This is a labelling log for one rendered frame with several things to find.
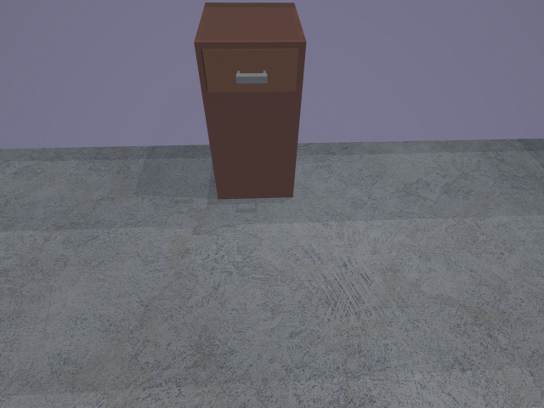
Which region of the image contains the cabinet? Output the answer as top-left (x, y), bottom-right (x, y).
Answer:
top-left (194, 3), bottom-right (306, 199)

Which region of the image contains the handle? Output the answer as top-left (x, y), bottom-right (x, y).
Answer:
top-left (236, 71), bottom-right (267, 83)

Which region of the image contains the drawer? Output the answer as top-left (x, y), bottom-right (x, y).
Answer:
top-left (202, 48), bottom-right (299, 92)

